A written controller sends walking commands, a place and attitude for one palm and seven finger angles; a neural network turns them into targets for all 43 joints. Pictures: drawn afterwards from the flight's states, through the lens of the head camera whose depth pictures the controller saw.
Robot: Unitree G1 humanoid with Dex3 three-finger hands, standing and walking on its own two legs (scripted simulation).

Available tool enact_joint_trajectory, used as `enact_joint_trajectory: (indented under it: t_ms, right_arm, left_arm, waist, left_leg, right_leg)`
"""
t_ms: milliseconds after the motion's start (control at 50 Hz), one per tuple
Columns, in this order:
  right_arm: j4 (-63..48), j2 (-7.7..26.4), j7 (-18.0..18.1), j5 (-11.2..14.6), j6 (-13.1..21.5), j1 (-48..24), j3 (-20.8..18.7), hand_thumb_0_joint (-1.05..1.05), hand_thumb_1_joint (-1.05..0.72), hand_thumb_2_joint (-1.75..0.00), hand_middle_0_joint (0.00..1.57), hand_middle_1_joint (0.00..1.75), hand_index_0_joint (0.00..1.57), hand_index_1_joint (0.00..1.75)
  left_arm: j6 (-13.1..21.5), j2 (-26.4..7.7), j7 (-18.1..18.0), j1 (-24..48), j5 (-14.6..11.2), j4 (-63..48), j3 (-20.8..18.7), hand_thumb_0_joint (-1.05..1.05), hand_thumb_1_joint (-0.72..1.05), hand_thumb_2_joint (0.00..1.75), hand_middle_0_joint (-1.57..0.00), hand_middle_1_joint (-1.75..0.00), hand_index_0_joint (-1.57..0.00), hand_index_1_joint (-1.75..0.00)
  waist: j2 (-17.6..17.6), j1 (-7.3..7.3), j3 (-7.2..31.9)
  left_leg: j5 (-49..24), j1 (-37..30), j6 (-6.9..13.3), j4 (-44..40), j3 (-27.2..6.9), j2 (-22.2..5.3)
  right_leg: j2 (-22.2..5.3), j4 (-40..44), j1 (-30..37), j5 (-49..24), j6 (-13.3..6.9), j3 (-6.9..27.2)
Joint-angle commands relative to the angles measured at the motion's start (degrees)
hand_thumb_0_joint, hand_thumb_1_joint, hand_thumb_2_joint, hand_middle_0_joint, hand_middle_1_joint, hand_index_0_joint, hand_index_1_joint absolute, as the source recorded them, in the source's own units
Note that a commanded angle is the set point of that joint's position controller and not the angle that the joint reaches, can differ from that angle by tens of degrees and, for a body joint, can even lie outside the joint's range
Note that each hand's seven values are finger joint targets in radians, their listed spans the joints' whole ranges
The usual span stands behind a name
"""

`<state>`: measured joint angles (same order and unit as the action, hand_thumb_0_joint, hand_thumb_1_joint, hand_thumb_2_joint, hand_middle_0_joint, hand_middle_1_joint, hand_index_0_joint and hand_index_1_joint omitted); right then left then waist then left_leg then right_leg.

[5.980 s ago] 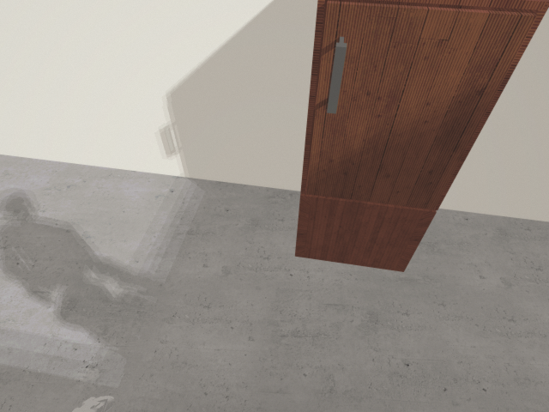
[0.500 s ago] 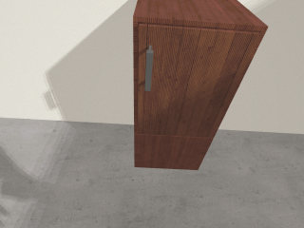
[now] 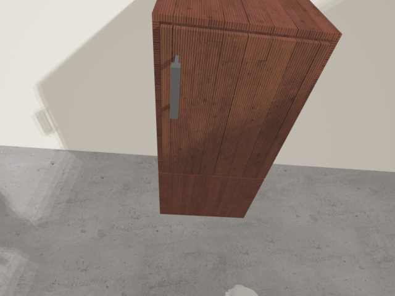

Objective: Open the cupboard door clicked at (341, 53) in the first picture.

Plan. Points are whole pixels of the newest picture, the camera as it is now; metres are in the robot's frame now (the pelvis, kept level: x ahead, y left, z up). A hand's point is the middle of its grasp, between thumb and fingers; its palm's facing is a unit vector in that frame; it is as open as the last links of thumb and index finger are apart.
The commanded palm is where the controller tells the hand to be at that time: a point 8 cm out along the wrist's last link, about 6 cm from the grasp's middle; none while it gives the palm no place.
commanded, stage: shuffle to correct the standing spot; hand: left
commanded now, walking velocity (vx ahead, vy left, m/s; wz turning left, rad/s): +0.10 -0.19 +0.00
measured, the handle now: (175, 88) +0.62 +0.10 +0.09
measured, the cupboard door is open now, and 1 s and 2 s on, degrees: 0 0 0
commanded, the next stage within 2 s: come to a stop and stand still in 0.24 s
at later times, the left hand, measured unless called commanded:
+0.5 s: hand out of the picture +0.08 +0.02 -0.18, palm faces +0.08 -0.98 -0.17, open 7.2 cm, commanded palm none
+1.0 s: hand out of the picture +0.05 +0.11 -0.19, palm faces +0.08 -0.97 -0.25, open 7.3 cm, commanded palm none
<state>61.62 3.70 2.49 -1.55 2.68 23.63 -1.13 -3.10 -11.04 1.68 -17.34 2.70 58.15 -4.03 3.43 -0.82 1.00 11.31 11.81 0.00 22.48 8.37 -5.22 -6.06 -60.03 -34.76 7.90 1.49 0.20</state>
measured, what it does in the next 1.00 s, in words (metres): steps on the spot: right foot, then left foot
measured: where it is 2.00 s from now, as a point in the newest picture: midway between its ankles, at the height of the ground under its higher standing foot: outside the picture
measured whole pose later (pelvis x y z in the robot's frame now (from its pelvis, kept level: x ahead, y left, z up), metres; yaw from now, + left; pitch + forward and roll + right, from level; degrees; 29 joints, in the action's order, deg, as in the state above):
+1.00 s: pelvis +0.05 -0.07 -0.02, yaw +1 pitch -1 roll -1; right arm 52.6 11.0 1.4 -0.8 -2.2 15.4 -3.3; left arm -0.4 -8.7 -2.8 -21.0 2.0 56.2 -1.1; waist -2.3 0.7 0.7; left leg 20.3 12.7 0.5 34.9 -0.3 -0.8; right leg -2.8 -34.2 -16.7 15.9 -1.0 -7.7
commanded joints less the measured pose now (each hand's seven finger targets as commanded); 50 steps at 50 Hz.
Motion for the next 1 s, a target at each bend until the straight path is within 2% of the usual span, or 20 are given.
enact_joint_trajectory:
  t_ms: [0,100,140,160,180,220,260,300,360,440,500,600,740,780,800,820,840,880,920,980]
  right_arm:
    - [-1.69,12.58,0.06,-0.72,0.30,3.72,-3.32,0.00,-0.90,-0.90,0.20,0.30,0.20,0.30]
    - [-2.72,15.18,-0.42,-0.85,-1.31,-0.55,-5.05,0.00,-0.90,-0.90,0.20,0.30,0.20,0.30]
    - [-2.75,11.85,-0.79,-0.47,-1.64,0.36,-4.38,0.00,-0.90,-0.90,0.20,0.30,0.20,0.30]
    - [-3.90,6.49,-0.75,0.18,-2.03,2.61,-2.84,0.00,-0.90,-0.90,0.20,0.30,0.20,0.30]
    - [-5.82,8.40,-0.80,0.14,-2.80,-1.16,-2.54,0.00,-0.90,-0.90,0.20,0.30,0.20,0.30]
    - [-4.88,8.19,-1.52,-0.33,-3.18,-1.84,-3.17,0.00,-0.90,-0.90,0.20,0.30,0.20,0.30]
    - [-3.71,8.30,-2.10,-0.55,-3.37,-1.20,-2.94,0.00,-0.90,-0.90,0.20,0.30,0.20,0.30]
    - [-3.71,6.42,-2.39,-0.49,-3.31,-1.43,-2.59,0.00,-0.90,-0.90,0.20,0.30,0.20,0.30]
    - [-4.79,6.20,-1.79,-0.48,-3.42,-4.00,-1.65,0.00,-0.90,-0.90,0.20,0.30,0.20,0.30]
    - [-4.49,4.80,-0.65,0.86,-3.01,-5.75,0.26,0.00,-0.90,-0.90,0.20,0.30,0.20,0.30]
    - [-5.34,7.10,0.06,1.73,-3.49,-5.88,-0.21,0.00,-0.90,-0.90,0.20,0.30,0.20,0.30]
    - [-6.98,9.01,0.39,1.21,-5.13,-7.66,-1.21,0.00,-0.90,-0.90,0.20,0.30,0.20,0.30]
    - [-7.91,6.72,-0.67,0.93,-5.37,-9.86,-1.29,0.00,-0.90,-0.90,0.20,0.30,0.20,0.30]
    - [-7.06,6.38,-0.92,0.96,-4.90,-8.63,-1.13,0.00,-0.90,-0.90,0.20,0.30,0.20,0.30]
    - [-12.44,12.31,-1.34,0.16,-4.47,-11.88,-1.53,0.00,-0.90,-0.90,0.20,0.30,0.20,0.30]
    - [-12.60,8.96,-1.30,0.21,-3.73,-8.80,-1.86,0.00,-0.90,-0.90,0.20,0.30,0.20,0.30]
    - [-12.35,8.24,-1.22,0.20,-3.84,-9.87,-2.16,0.00,-0.90,-0.90,0.20,0.30,0.20,0.30]
    - [-13.65,8.48,-1.29,0.58,-3.91,-9.60,-2.12,0.00,-0.90,-0.90,0.20,0.30,0.20,0.30]
    - [-13.74,8.65,-1.45,0.56,-3.46,-7.41,-2.03,0.00,-0.90,-0.90,0.20,0.30,0.20,0.30]
    - [-11.82,10.39,-1.51,0.42,-2.13,-3.80,-2.01,0.00,-0.90,-0.90,0.20,0.30,0.20,0.30]
  left_arm:
    - [1.06,1.63,0.58,4.08,-0.76,-4.71,0.65,0.00,0.90,0.90,-0.20,-0.30,-0.20,-0.30]
    - [2.23,-0.41,0.44,0.68,-1.10,-4.34,-0.37,0.00,0.90,0.90,-0.20,-0.30,-0.20,-0.30]
    - [3.07,-5.54,-0.33,-9.65,-0.67,-1.32,-1.63,0.00,0.90,0.90,-0.20,-0.30,-0.20,-0.30]
    - [3.17,-11.77,-1.24,-11.46,-0.15,-1.19,-2.43,0.00,0.90,0.90,-0.20,-0.30,-0.20,-0.30]
    - [2.70,-10.94,-1.76,-11.29,-0.97,-2.12,-1.93,0.00,0.90,0.90,-0.20,-0.30,-0.20,-0.30]
    - [3.21,-7.36,-2.47,-2.02,-0.92,-3.67,-1.40,0.00,0.90,0.90,-0.20,-0.30,-0.20,-0.30]
    - [4.45,-2.79,-3.03,1.80,-1.20,-4.51,0.10,0.00,0.90,0.90,-0.20,-0.30,-0.20,-0.30]
    - [5.41,-1.40,-3.46,-0.13,-0.94,-3.44,0.71,0.00,0.90,0.90,-0.20,-0.30,-0.20,-0.30]
    - [5.36,-1.57,-3.70,-3.26,-1.08,-2.51,1.21,0.00,0.90,0.90,-0.20,-0.30,-0.20,-0.30]
    - [5.76,-2.92,-4.20,-6.06,-1.39,-0.29,1.84,0.00,0.90,0.90,-0.20,-0.30,-0.20,-0.30]
    - [5.23,-5.18,-4.95,-6.51,-1.66,0.45,1.09,0.00,0.90,0.90,-0.20,-0.30,-0.20,-0.30]
    - [3.80,-5.53,-5.39,-7.14,-1.37,0.68,0.22,0.00,0.90,0.90,-0.20,-0.30,-0.20,-0.30]
    - [3.52,-4.98,-4.77,-5.41,-0.78,0.24,0.39,0.00,0.90,0.90,-0.20,-0.30,-0.20,-0.30]
    - [3.65,-5.12,-4.39,-4.36,-0.97,0.07,0.57,0.00,0.90,0.90,-0.20,-0.30,-0.20,-0.30]
    - [4.81,-8.58,-5.21,-7.71,-0.66,-2.94,3.25,0.00,0.90,0.90,-0.20,-0.30,-0.20,-0.30]
    - [5.09,-7.21,-5.61,-7.45,-1.12,-3.38,1.61,0.00,0.90,0.90,-0.20,-0.30,-0.20,-0.30]
    - [5.22,-6.93,-5.66,-6.93,-0.84,-3.45,1.04,0.00,0.90,0.90,-0.20,-0.30,-0.20,-0.30]
    - [4.91,-7.35,-5.41,-5.77,-0.50,-5.73,0.82,0.00,0.90,0.90,-0.20,-0.30,-0.20,-0.30]
    - [4.26,-6.87,-5.35,-2.76,-0.43,-6.71,0.80,0.00,0.90,0.90,-0.20,-0.30,-0.20,-0.30]
    - [3.46,-4.95,-4.93,-1.33,-1.21,-7.67,1.21,0.00,0.90,0.90,-0.20,-0.30,-0.20,-0.30]
  waist:
    - [-13.60,-1.74,-7.28]
    - [-12.65,0.38,-2.68]
    - [3.27,5.22,2.88]
    - [22.86,5.27,5.48]
    - [17.59,6.22,4.54]
    - [13.14,1.99,0.13]
    - [6.04,-0.71,-1.92]
    - [2.89,-1.05,-2.40]
    - [0.45,0.15,-2.91]
    - [-4.40,1.64,0.02]
    - [-1.82,1.81,1.87]
    - [-0.32,2.12,-2.74]
    - [-0.19,1.82,-3.25]
    - [0.92,1.28,-2.24]
    - [-8.70,-0.74,-7.68]
    - [-6.01,0.23,3.18]
    - [-6.84,1.23,6.05]
    - [1.31,1.30,4.72]
    - [10.37,0.27,0.80]
    - [4.96,-0.04,-2.47]
  left_leg:
    - [0.55,4.25,8.02,-11.40,-7.77,-11.77]
    - [8.69,8.53,6.20,-3.66,-8.78,-12.10]
    - [18.53,17.71,2.09,14.54,-1.84,-3.95]
    - [30.25,29.41,0.05,34.83,1.64,4.34]
    - [27.90,29.47,1.41,44.01,-5.22,3.43]
    - [17.46,26.55,1.93,48.56,-5.42,-0.02]
    - [8.94,22.44,0.98,47.65,-5.06,-1.04]
    - [6.36,21.13,0.54,43.23,-4.17,-0.19]
    - [7.84,19.67,-0.23,33.55,-3.79,0.49]
    - [10.41,12.92,-0.95,16.16,-5.07,2.47]
    - [7.59,10.49,-0.71,9.40,-6.11,3.21]
    - [3.71,7.68,0.58,9.27,-7.32,2.26]
    - [10.01,6.36,0.12,15.15,-8.25,2.79]
    - [5.96,2.74,0.14,10.03,-7.25,3.15]
    - [4.72,7.29,0.32,14.34,-10.68,6.49]
    - [7.20,7.57,0.67,15.89,-8.98,4.48]
    - [9.77,8.12,0.43,17.05,-9.20,4.74]
    - [12.49,9.50,0.43,18.62,-9.65,4.34]
    - [10.69,7.61,0.99,13.78,-8.28,3.98]
    - [-3.44,2.10,2.02,4.19,-10.62,1.92]
  right_leg:
    - [0.44,13.60,1.32,2.17,0.49,-4.34]
    - [3.90,29.25,18.05,4.65,-0.18,-7.69]
    - [0.07,38.29,35.37,5.36,-1.27,-2.85]
    - [-13.31,43.76,41.12,9.70,-5.31,14.14]
    - [-14.98,48.17,33.12,15.31,-8.68,18.65]
    - [-11.31,51.43,23.28,25.60,-8.75,14.70]
    - [-7.22,49.17,19.36,13.15,-8.85,4.12]
    - [-6.29,48.57,20.40,2.86,-10.04,1.12]
    - [-7.59,48.48,23.39,-6.32,-12.02,3.96]
    - [-9.95,44.31,30.63,-31.46,-9.65,7.22]
    - [-11.34,38.66,35.04,-44.89,-7.69,8.12]
    - [-11.73,38.36,29.20,-36.68,-4.97,9.48]
    - [-12.97,41.21,22.59,-20.61,-12.98,9.56]
    - [-10.48,40.26,21.53,-15.44,-11.16,7.25]
    - [-7.14,37.95,24.18,-21.61,-4.72,11.54]
    - [-12.60,36.32,27.36,-17.90,-6.03,14.27]
    - [-12.89,36.98,29.94,-18.11,-7.97,14.63]
    - [-12.11,37.72,28.84,-14.06,-10.77,12.41]
    - [-9.16,37.22,24.32,-8.41,-9.64,7.50]
    - [-2.51,33.04,18.67,-0.79,-4.78,1.86]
